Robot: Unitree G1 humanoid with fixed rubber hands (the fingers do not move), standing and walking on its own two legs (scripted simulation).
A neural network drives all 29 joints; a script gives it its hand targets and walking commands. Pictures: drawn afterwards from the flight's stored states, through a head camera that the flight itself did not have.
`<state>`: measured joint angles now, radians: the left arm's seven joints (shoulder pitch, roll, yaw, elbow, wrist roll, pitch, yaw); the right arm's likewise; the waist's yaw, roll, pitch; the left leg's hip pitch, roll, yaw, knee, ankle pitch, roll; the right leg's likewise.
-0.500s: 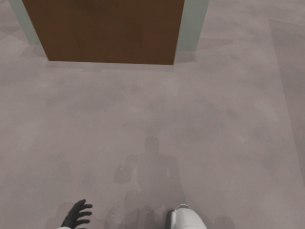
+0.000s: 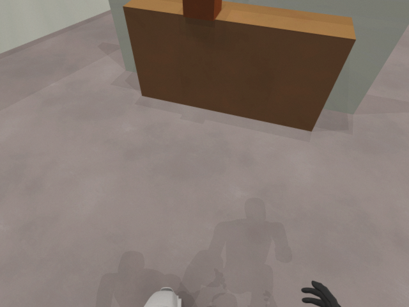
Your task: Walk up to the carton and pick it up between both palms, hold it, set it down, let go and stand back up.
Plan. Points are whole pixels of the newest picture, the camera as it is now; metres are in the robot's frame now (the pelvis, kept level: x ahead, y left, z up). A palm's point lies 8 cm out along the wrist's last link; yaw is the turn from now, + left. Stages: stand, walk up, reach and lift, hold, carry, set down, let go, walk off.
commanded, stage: walk up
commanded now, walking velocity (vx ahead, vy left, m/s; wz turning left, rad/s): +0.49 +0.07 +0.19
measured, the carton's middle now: out of the picture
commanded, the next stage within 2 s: none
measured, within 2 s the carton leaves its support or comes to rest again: neither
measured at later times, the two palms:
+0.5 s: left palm (124, 199) +0.38 +0.26 -0.12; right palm out of the picture +0.14 -0.18 -0.12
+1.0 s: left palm (124, 200) +0.38 +0.26 -0.12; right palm (286, 147) +0.62 -0.19 -0.12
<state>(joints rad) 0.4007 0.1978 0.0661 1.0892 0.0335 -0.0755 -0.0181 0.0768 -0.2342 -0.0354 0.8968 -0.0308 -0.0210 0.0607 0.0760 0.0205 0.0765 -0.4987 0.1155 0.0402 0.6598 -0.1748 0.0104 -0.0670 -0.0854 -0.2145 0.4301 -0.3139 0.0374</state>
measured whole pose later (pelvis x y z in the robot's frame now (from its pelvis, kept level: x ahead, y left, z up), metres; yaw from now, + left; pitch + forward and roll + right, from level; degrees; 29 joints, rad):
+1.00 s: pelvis +0.48 +0.04 +0.00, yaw +2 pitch -1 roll +0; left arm 0.46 0.16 0.07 1.10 0.03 -0.05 0.00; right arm 0.11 -0.24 -0.06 0.95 -0.04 0.00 0.07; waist 0.08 0.05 0.04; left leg -0.56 0.15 0.06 0.74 -0.09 -0.02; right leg -0.05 -0.11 -0.16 0.39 -0.30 0.06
